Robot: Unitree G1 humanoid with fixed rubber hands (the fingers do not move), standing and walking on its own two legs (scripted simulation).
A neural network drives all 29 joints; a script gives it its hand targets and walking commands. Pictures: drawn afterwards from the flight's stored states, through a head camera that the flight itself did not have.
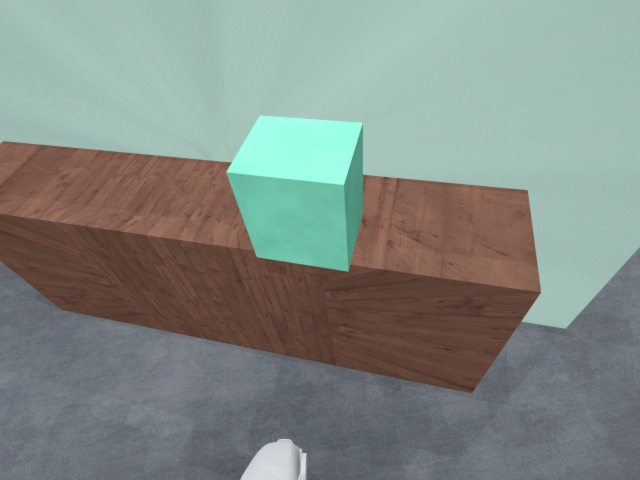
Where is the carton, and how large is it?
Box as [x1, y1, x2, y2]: [226, 116, 362, 271]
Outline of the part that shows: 259,116 226,172 256,255 258,257 348,271 362,213 362,123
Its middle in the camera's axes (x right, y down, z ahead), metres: -0.03 -0.09 +0.77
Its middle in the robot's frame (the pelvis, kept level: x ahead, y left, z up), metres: +0.62 +0.08 -0.06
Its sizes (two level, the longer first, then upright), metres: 0.203 0.168 0.241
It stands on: a pedestal, 0.59 m high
